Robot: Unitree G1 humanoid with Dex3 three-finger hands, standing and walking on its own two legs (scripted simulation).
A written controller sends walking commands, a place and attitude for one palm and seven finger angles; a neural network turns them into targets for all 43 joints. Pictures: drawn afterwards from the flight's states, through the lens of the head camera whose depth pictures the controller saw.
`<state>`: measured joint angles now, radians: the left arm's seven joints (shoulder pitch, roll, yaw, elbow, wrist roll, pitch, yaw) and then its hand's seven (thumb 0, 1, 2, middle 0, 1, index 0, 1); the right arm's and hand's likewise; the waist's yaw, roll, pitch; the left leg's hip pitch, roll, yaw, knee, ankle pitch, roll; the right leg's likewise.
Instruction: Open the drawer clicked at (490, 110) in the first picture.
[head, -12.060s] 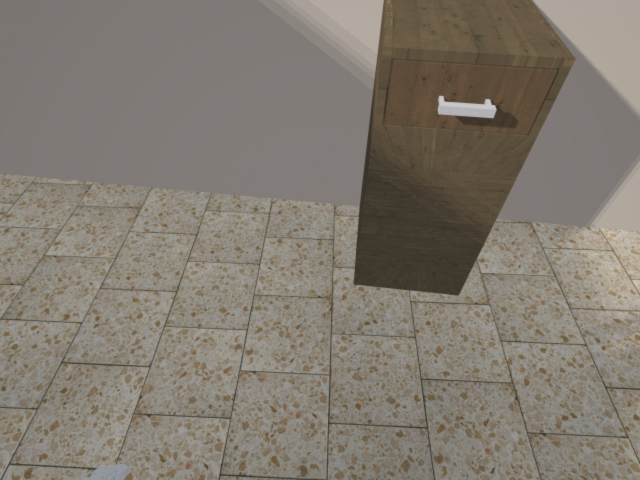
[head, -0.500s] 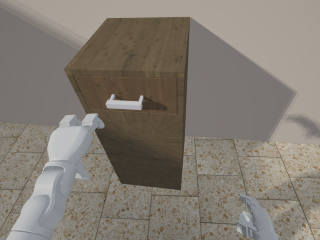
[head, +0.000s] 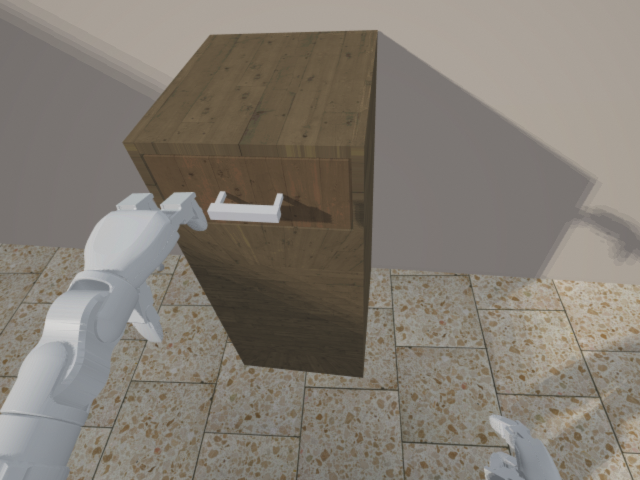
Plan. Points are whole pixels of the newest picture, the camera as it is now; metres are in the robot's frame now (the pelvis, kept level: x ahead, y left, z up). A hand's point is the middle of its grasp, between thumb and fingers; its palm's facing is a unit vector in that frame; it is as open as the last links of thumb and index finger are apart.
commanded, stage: raise the hand with hooked fingers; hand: left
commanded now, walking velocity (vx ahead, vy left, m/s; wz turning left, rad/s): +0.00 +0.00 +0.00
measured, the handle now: (247, 205) +0.53 +0.21 +0.02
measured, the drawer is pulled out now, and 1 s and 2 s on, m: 0.00 0.00 0.00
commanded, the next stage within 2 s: move the hooked fingers above the handle in 0.18 s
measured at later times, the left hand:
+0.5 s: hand (172, 271) +0.31 +0.22 +0.12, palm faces +0.04 -0.05 -1.00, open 13.8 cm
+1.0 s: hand (202, 242) +0.38 +0.21 +0.09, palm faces +0.02 -0.04 -1.00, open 13.8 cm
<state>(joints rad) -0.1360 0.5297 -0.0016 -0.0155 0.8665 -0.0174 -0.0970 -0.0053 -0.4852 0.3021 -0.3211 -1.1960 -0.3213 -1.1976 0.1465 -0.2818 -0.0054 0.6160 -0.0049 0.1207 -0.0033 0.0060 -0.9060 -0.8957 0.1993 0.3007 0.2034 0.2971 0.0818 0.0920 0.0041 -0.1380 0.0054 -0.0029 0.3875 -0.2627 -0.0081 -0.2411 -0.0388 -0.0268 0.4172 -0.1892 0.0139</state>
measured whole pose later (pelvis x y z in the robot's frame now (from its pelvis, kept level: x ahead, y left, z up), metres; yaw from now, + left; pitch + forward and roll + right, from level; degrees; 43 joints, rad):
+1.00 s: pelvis +0.00 +0.00 +0.00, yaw +0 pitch +5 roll +1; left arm -0.40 0.48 -0.09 0.37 0.96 -0.06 0.05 0.00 -0.49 0.30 -0.32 -1.20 -0.32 -1.20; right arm 0.21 -0.27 -0.04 0.66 0.02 0.12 -0.03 0.01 -0.91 -0.90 0.20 0.30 0.20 0.30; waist 0.04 0.07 -0.03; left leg -0.24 0.00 0.01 0.42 -0.27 -0.01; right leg -0.35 -0.04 -0.02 0.46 -0.19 0.01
